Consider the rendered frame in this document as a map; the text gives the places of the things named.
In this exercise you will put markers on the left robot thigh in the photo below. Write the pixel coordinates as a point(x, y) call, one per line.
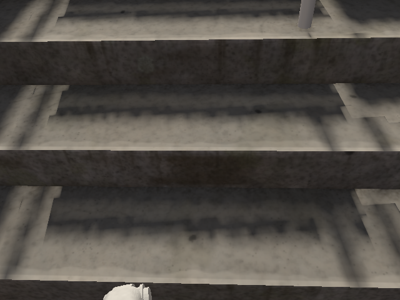
point(129, 292)

